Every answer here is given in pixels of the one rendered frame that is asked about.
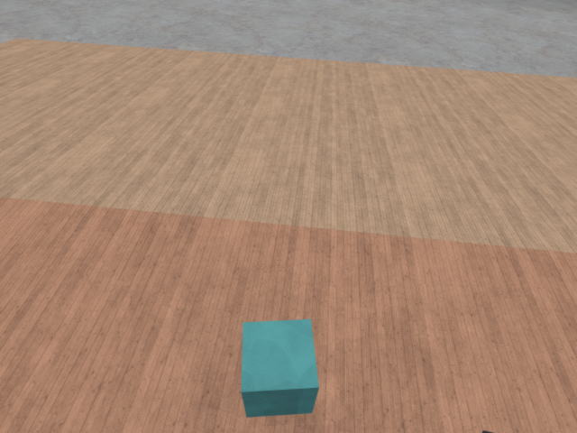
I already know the carton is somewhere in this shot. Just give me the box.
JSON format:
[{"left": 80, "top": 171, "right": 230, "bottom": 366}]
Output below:
[{"left": 242, "top": 319, "right": 319, "bottom": 418}]

